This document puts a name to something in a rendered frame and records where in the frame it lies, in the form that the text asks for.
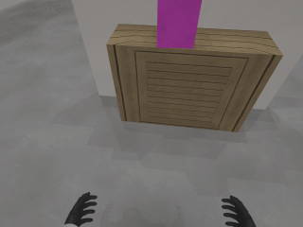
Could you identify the pedestal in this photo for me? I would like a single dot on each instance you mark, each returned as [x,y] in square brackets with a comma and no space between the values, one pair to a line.
[212,86]

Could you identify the carton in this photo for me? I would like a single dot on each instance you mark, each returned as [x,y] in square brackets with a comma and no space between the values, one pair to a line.
[177,22]

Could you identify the robot left hand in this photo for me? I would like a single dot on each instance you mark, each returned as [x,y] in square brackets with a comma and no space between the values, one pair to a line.
[77,212]

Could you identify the robot right hand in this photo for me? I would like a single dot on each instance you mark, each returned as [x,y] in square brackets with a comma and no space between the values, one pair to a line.
[243,217]

